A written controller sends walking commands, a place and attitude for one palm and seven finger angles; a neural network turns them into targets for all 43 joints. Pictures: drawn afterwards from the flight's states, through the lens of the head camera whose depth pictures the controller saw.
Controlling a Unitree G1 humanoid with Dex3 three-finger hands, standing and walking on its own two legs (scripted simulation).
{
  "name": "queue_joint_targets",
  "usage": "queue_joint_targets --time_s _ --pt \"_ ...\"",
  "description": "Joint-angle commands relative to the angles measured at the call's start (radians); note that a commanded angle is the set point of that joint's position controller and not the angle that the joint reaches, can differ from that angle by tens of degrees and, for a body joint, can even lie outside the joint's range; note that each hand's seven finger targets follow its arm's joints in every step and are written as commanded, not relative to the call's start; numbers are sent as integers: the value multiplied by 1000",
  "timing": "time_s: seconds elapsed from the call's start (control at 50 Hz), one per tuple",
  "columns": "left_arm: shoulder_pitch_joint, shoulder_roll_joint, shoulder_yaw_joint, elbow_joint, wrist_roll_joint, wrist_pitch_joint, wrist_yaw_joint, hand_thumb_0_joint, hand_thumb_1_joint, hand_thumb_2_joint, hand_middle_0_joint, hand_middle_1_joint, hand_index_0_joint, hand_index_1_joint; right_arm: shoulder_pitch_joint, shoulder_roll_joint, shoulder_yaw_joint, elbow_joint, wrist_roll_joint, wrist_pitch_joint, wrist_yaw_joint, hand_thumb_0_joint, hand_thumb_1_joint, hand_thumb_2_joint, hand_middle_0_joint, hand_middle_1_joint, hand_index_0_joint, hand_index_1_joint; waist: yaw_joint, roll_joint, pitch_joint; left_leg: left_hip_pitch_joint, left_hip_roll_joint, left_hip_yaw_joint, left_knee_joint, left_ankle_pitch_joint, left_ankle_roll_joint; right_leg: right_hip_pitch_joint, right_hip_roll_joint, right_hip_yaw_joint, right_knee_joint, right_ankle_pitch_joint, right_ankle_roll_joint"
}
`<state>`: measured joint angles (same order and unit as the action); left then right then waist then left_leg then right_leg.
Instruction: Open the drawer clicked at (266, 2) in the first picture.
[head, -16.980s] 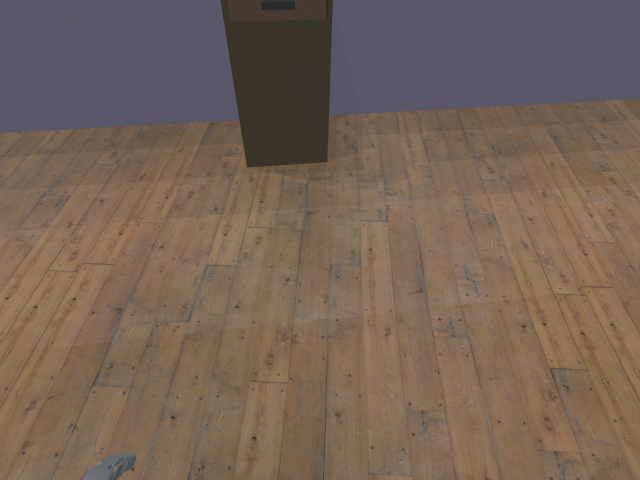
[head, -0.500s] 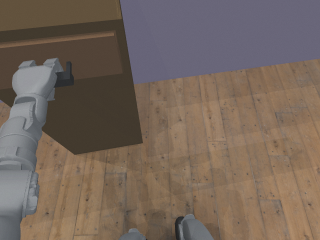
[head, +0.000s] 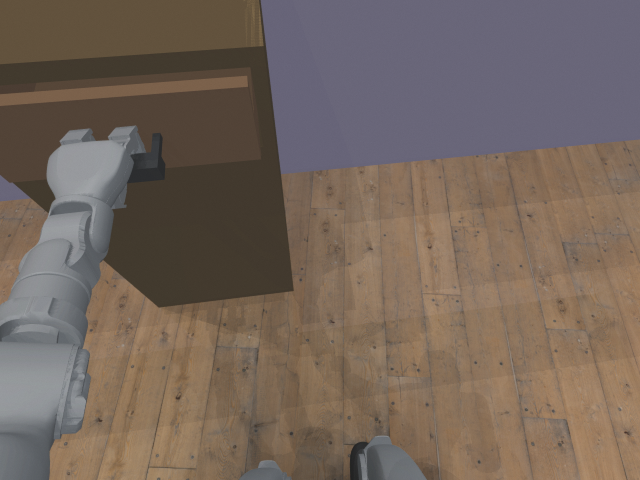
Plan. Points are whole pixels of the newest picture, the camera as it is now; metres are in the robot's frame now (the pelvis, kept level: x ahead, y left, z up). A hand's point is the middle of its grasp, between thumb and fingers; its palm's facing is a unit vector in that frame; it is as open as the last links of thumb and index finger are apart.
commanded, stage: pull the drawer open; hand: left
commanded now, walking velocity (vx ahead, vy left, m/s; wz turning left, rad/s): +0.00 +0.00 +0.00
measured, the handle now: (115, 156) +0.52 +0.26 +0.04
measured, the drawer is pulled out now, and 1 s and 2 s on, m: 0.03 0.23 0.30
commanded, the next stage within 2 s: open the thumb to release the handle in 1.56 s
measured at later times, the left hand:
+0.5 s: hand (107, 250) +0.39 +0.26 +0.01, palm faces +0.00 -0.05 -1.00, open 5.8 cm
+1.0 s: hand (95, 353) +0.27 +0.24 +0.01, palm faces -0.03 -0.05 -1.00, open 5.8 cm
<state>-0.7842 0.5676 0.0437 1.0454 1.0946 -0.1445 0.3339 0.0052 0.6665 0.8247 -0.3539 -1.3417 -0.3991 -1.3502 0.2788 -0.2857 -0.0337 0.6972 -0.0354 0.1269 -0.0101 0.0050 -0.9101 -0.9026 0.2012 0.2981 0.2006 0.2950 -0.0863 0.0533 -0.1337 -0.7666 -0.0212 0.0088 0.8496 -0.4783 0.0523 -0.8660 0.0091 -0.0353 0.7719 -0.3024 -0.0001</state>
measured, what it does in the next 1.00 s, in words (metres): stands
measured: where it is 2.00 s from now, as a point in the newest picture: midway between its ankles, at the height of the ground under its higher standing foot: outside the picture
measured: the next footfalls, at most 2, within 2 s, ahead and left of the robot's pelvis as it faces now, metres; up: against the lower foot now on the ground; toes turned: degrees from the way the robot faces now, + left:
none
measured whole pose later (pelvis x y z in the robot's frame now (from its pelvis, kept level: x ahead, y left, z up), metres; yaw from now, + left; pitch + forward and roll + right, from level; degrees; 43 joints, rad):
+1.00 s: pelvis +0.02 -0.01 +0.02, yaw +0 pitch +11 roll -1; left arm 0.17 0.39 -0.04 0.17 1.05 -0.02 0.40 0.03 0.67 0.81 -0.31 -1.35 -0.42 -1.35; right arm 0.13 -0.24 -0.02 0.61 -0.02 0.09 -0.02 0.01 -0.91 -0.90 0.20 0.30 0.20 0.30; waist 0.05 0.06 -0.09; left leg -0.42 -0.02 0.02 0.68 -0.45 0.04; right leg -0.56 0.02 -0.02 0.67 -0.31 -0.01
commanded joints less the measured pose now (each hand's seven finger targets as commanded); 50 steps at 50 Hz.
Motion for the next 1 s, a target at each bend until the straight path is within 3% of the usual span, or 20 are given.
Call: queue_joint_targets --time_s 0.0,0.06,0.1,0.18,0.22,0.36,0.42,0.46,0.5,0.54,0.58,0.66,0.7,0.76,0.82,0.86,0.92,0.96,0.98 --pt "-264 311 114 -193 -41 10 34 0 900 900 -400 -1350 -400 -1350 176 -154 -65 -42 -5 -9 -6 0 -900 -900 200 300 200 300 38 42 -535 184 8 -22 -73 680 -23 443 17 29 -5 443 -31" --pt "-172 279 103 -223 -51 2 26 0 900 900 -400 -1350 -400 -1350 161 -150 -67 -58 4 -7 -2 0 -900 -900 200 300 200 300 55 22 -498 159 9 -15 -96 635 -20 470 17 31 -17 433 -32" --pt "-103 298 142 -270 -62 -4 30 0 900 900 -400 -1350 -400 -1350 148 -150 -71 -65 3 -6 2 0 -900 -900 200 300 200 300 82 8 -520 133 11 -10 -109 646 -13 519 11 44 -16 462 -39" --pt "55 239 131 -357 -73 9 43 0 900 900 -400 -1350 -400 -1350 122 -146 -79 -85 14 -8 11 0 -900 -900 200 300 200 300 95 -30 -477 141 20 -6 -140 636 -11 537 11 42 -38 450 -38" --pt "114 243 150 -404 -75 18 53 0 900 900 -400 -1350 -400 -1350 105 -145 -80 -91 16 -4 13 0 -900 -900 200 300 200 300 104 -27 -464 143 21 -7 -154 639 -12 550 9 45 -42 455 -41" --pt "254 149 109 -523 -73 79 80 0 900 900 -400 -1350 -400 -1350 43 -141 -81 -112 29 -10 13 0 -900 -900 200 300 200 300 97 -29 -370 251 31 -20 -176 668 -36 495 22 12 -70 385 -36" --pt "306 147 118 -582 -73 105 87 0 900 900 -400 -1350 -400 -1350 14 -137 -75 -121 31 -15 11 0 -900 -900 200 300 200 300 112 -6 -360 290 35 -31 -183 711 -49 494 19 8 -70 382 -38" --pt "350 95 84 -631 -75 123 88 0 900 900 -400 -1350 -400 -1350 -6 -129 -74 -139 33 -22 10 0 -900 -900 200 300 200 300 112 8 -346 327 38 -35 -185 735 -57 486 20 0 -77 377 -38" --pt "389 90 88 -669 -77 139 89 0 900 900 -400 -1350 -400 -1350 -30 -126 -71 -147 35 -23 7 0 -900 -900 200 300 200 300 116 10 -349 345 39 -41 -188 749 -62 497 20 -1 -78 378 -40" --pt "419 33 43 -695 -76 153 88 0 900 900 -400 -1350 -400 -1350 -44 -117 -69 -159 37 -33 4 0 -900 -900 200 300 200 300 109 3 -304 367 41 -43 -192 744 -67 475 20 -10 -87 361 -38" --pt "428 52 60 -735 -74 162 88 0 900 900 -400 -1350 -400 -1350 -60 -117 -64 -169 37 -37 -2 0 -900 -900 200 300 200 300 113 -24 -302 360 37 -41 -201 709 -68 499 19 -10 -91 356 -39" --pt "521 22 47 -807 -69 176 87 0 900 900 -400 -1350 -400 -1350 -98 -101 -57 -186 34 -48 -11 0 -900 -900 200 300 200 300 127 -1 -284 389 33 -37 -209 736 -74 520 16 -10 -98 381 -43" --pt "594 37 71 -856 -75 179 87 0 900 900 -400 -1350 -400 -1350 -121 -98 -51 -196 31 -49 -12 0 -900 -900 200 300 200 300 143 1 -304 397 29 -39 -212 757 -75 558 13 -3 -98 408 -45" --pt "682 -9 41 -919 -74 180 89 0 900 900 -400 -1350 -400 -1350 -147 -86 -47 -208 29 -60 -11 0 -900 -900 200 300 200 300 143 2 -272 406 26 -28 -215 746 -73 561 12 -2 -104 425 -44" --pt "770 20 85 -991 -74 172 97 0 900 900 -400 -1350 -400 -1350 -174 -79 -42 -219 22 -68 -12 0 -900 -900 200 300 200 300 160 -14 -276 404 22 -27 -221 722 -68 593 10 9 -106 433 -45" --pt "809 -18 54 -1018 -73 171 102 0 900 900 -400 -1350 -400 -1350 -189 -75 -40 -221 21 -75 -11 0 -900 -900 200 300 200 300 152 -15 -245 400 19 -23 -223 691 -68 578 11 6 -109 422 -45" --pt "900 27 115 -1058 -72 162 117 0 900 900 -400 -1350 -400 -1350 -212 -71 -35 -223 15 -79 -14 0 -900 -900 200 300 200 300 173 -13 -241 385 12 -19 -228 660 -64 602 10 20 -106 430 -48" --pt "938 -5 95 -1092 -66 158 127 0 900 900 -400 -1350 -400 -1350 -227 -65 -35 -225 11 -87 -13 0 -900 -900 200 300 200 300 168 -10 -232 388 9 -14 -221 640 -61 591 11 25 -105 437 -47" --pt "963 10 112 -1106 -64 153 133 0 900 900 -400 -1350 -400 -1350 -231 -65 -37 -222 11 -90 -13 0 -900 -900 200 300 200 300 173 -7 -230 384 8 -14 -220 644 -64 595 10 29 -102 442 -49"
